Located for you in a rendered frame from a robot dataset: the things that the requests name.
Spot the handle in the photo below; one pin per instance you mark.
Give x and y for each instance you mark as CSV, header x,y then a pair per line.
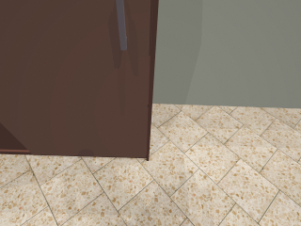
x,y
122,26

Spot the wardrobe door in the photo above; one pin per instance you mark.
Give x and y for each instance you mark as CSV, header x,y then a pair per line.
x,y
9,141
66,87

